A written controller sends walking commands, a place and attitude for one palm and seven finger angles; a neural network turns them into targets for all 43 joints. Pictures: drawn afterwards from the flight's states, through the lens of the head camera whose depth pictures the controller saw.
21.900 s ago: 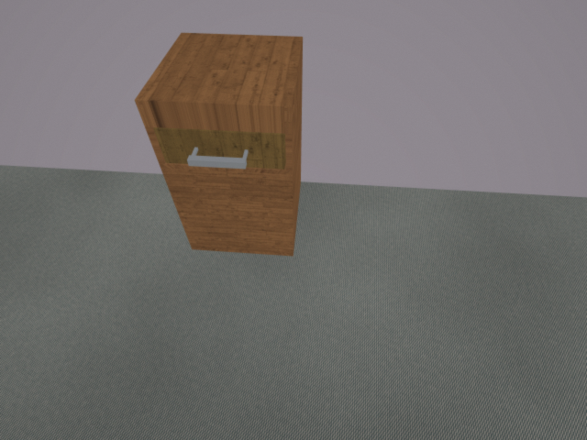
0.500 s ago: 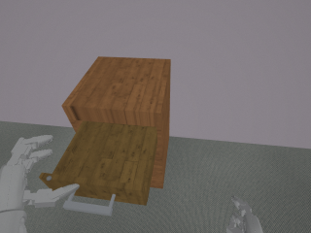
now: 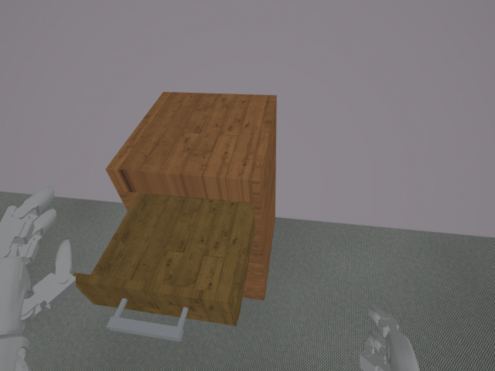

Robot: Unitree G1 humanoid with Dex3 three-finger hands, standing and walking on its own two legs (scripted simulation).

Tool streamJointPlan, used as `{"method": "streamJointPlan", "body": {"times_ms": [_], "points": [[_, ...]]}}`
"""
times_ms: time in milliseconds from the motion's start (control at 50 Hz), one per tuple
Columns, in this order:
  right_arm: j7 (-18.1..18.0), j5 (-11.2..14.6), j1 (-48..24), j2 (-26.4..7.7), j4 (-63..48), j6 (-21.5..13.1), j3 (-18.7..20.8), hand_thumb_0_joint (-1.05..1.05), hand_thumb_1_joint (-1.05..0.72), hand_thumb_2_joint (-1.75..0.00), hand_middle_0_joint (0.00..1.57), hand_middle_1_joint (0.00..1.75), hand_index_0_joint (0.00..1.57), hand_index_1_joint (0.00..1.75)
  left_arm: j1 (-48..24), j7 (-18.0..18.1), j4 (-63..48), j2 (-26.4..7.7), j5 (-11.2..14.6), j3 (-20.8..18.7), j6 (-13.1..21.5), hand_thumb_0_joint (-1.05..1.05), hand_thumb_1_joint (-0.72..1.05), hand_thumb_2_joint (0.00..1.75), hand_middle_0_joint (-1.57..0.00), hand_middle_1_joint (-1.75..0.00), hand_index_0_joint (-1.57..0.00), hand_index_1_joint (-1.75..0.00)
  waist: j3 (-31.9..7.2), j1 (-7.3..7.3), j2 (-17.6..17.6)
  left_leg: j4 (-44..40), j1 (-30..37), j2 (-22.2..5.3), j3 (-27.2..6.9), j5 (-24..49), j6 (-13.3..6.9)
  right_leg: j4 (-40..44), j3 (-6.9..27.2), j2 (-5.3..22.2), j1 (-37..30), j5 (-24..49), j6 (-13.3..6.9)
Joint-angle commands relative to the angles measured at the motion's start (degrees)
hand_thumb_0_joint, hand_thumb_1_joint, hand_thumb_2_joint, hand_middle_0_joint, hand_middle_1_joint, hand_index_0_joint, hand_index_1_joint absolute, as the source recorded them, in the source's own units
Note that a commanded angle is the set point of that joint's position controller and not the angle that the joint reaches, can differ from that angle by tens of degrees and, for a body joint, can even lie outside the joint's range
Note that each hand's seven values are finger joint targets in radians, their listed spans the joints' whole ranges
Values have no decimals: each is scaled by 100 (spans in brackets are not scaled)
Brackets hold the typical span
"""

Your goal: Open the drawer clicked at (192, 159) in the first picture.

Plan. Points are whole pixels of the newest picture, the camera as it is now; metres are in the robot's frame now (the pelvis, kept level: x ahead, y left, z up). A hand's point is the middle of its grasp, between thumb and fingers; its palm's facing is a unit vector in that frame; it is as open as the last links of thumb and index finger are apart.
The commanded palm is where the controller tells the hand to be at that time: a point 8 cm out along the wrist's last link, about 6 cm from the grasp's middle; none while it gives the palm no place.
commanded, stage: draw the hand back to the body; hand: left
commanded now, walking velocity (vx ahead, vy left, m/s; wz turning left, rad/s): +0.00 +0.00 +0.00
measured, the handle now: (149, 318) +0.27 +0.28 -0.22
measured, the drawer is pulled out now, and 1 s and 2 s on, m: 0.29 0.29 0.29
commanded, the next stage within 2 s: step back with the hand held close in 0.10 s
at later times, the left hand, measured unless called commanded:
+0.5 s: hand (63, 283) +0.18 +0.25 +0.15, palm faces +0.28 -0.82 -0.49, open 7.4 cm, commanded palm +0.11 +0.30 +0.17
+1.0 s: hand (18, 331) +0.12 +0.26 +0.16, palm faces +0.38 -0.82 -0.43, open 7.4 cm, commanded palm +0.06 +0.30 +0.17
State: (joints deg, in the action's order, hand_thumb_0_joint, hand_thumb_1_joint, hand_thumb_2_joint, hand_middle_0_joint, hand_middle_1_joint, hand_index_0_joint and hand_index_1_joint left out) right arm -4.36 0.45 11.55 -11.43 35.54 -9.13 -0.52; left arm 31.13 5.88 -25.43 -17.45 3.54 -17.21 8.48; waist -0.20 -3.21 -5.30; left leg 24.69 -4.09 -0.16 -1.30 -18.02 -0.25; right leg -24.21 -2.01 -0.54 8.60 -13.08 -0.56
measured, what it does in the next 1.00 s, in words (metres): shifts its weight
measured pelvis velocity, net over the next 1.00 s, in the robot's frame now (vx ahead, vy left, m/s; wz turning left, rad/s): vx -0.07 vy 0.02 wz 0.00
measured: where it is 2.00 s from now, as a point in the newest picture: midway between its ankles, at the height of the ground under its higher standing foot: outside the picture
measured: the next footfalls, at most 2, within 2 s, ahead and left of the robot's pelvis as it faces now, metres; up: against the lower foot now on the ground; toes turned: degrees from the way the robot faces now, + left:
right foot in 1.74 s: -0.21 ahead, -0.12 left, +0.00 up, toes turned -2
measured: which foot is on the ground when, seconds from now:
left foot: down 0.00-1.00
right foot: down 0.00-1.00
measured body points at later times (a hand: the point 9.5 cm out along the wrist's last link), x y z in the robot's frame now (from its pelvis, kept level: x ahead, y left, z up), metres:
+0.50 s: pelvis -0.02 +0.02 +0.00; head +0.02 +0.01 +0.45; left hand +0.16 +0.29 +0.17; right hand +0.16 -0.22 -0.09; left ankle -0.05 +0.12 -0.74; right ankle +0.00 -0.11 -0.74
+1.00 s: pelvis -0.07 +0.02 -0.01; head -0.05 +0.03 +0.44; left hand +0.09 +0.30 +0.18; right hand +0.12 -0.20 -0.08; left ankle -0.05 +0.12 -0.74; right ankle +0.00 -0.11 -0.74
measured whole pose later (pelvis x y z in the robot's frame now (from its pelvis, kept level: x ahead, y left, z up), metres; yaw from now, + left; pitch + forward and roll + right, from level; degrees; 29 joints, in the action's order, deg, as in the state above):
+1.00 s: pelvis -0.07 +0.02 -0.01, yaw +0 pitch +2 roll -1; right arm -3.2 0.1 10.7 -11.5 31.9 -4.8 0.0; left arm 35.7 7.8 -34.2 -19.7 1.7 -21.0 14.0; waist 0.7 -1.2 0.0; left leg 33.6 -20.2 1.3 -0.7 -15.5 -2.3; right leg -27.0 -1.5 0.9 21.8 -7.2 1.2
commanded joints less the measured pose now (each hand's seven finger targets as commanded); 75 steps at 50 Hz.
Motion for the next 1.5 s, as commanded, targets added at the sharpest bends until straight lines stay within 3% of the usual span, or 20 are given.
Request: {"method": "streamJointPlan", "body": {"times_ms": [0,180,200,220,260,280,400,540,640,840,980,1060,1180,1220,1280,1340,1380,1420,1440,1480], "points": [[-34,-35,-657,-527,-918,-354,179,0,-90,-90,20,30,20,30,-303,135,-1247,-1069,-24,-688,346,0,90,90,-20,-30,-20,-30,-383,-8,139,-400,-352,-25,199,1582,-69,390,-9,95,-465,1094,-20],[-42,-8,-690,-506,-877,-386,195,0,-90,-90,20,30,20,30,-332,163,-1242,-1016,-48,-640,273,0,90,90,-20,-30,-20,-30,-181,20,170,-428,-371,-55,165,1768,-23,395,-22,85,-446,1222,-33],[-44,10,-649,-702,-1052,-210,196,0,-90,-90,20,30,20,30,-990,213,-1638,-1665,-44,-1434,561,0,90,90,-20,-30,-20,-30,675,226,449,-352,-960,-97,25,1110,-106,796,580,310,224,1387,-50],[-17,-19,-631,-586,-898,-93,203,0,-90,-90,20,30,20,30,-434,147,-910,-1215,-101,-1149,603,0,90,90,-20,-30,-20,-30,486,251,761,-299,-898,-64,-26,846,-143,873,566,395,247,1107,-55],[54,-7,-713,-672,-987,56,239,0,-90,-90,20,30,20,30,-109,98,-863,-988,-140,-886,609,0,90,90,-20,-30,-20,-30,282,264,756,-293,-821,-74,-2,975,-159,846,553,408,195,1154,-51],[55,-33,-764,-686,-1051,91,254,0,-90,-90,20,30,20,30,-110,85,-1133,-1014,-155,-876,704,0,90,90,-20,-30,-20,-30,114,257,407,-343,-870,-60,22,1103,-154,753,500,415,55,1303,-57],[78,9,-785,-675,-1255,278,351,0,-90,-90,20,30,20,30,618,176,-1727,-1220,-107,-1054,758,0,90,90,-20,-30,-20,-30,-1272,261,313,-308,-803,-210,-5,2359,-113,108,212,385,-811,2435,50],[21,30,-780,-674,-1315,427,417,0,-90,-90,20,30,20,30,842,231,-1834,-1358,-38,-1235,721,0,90,90,-20,-30,-20,-30,-1031,288,149,-282,-1211,-310,-151,2896,-34,-211,41,268,-638,2548,83],[32,10,-769,-733,-1283,402,441,0,-90,-90,20,30,20,30,721,208,-1746,-1240,-46,-1142,726,0,90,90,-20,-30,-20,-30,-701,292,-5,-531,-1776,-513,-277,2262,-120,-523,39,183,-568,1772,99],[36,10,-662,-760,-1333,166,360,0,-90,-90,20,30,20,30,282,290,-2022,-1220,-171,-1078,826,0,90,90,-20,-30,-20,-30,-340,325,310,-536,-3285,-379,-344,-990,-388,-413,577,301,-714,717,69],[44,-31,-569,-777,-1183,83,397,0,-90,-90,20,30,20,30,316,407,-2040,-1336,-182,-1158,953,0,90,90,-20,-30,-20,-30,-339,378,345,-231,-2601,-182,-288,-910,-272,384,798,391,263,-431,-30],[61,14,-622,-804,-1219,47,406,0,-90,-90,20,30,20,30,388,430,-2038,-1270,-241,-1178,1035,0,90,90,-20,-30,-20,-30,-385,341,-256,-869,-3675,-601,-621,-995,-453,-709,369,44,-799,445,137],[49,-24,-640,-777,-1206,-71,483,0,-90,-90,20,30,20,30,600,402,-2067,-1373,-282,-1444,1086,0,90,90,-20,-30,-20,-30,-693,309,-36,-550,-4026,-804,-702,-301,-546,-1444,471,-8,-1208,1522,133],[61,-41,-586,-754,-1156,-65,487,0,-90,-90,20,30,20,30,538,390,-2144,-1314,-240,-1366,1084,0,90,90,-20,-30,-20,-30,-716,348,347,-118,-3812,-592,-544,-302,-457,-1116,792,236,-898,1622,24],[129,-42,-459,-731,-1033,-1,554,0,-90,-90,20,30,20,30,509,387,-2054,-1370,-160,-1321,1087,0,90,90,-20,-30,-20,-30,-706,424,1144,1036,-2645,74,-132,-725,-148,470,1806,1039,631,408,-461],[139,-40,-512,-591,-899,161,525,0,-90,-90,20,30,20,30,511,488,-2069,-1338,-110,-1222,1049,0,90,90,-20,-30,-20,-30,-855,438,1533,1669,-1631,166,-25,-603,-58,1077,1651,1503,1502,-519,-665],[91,-42,-580,-596,-882,244,470,0,-90,-90,20,30,20,30,573,524,-2104,-1400,-116,-1285,1032,0,90,90,-20,-30,-20,-30,-852,483,998,584,-1504,65,-135,-50,-109,656,997,986,1437,-287,-370],[16,-18,-669,-661,-995,229,447,0,-90,-90,20,30,20,30,701,499,-2310,-1382,-168,-1231,1056,0,90,90,-20,-30,-20,-30,-791,501,-319,-688,-2327,-849,-1134,906,-396,-1076,194,-15,670,141,156],[-2,-40,-701,-661,-1056,114,492,0,-90,-90,20,30,20,30,655,489,-2411,-1435,-256,-1351,1075,0,90,90,-20,-30,-20,-30,-924,456,-885,-1054,-3026,-1457,-1586,754,-646,-2202,110,-275,127,-263,231],[-39,-128,-612,-590,-1029,-95,521,0,-90,-90,20,30,20,30,629,516,-2336,-1419,-288,-1419,1091,0,90,90,-20,-30,-20,-30,-813,453,-991,-1448,-3717,-1938,-1896,-329,-1044,-3702,499,-384,113,-1155,182]]}}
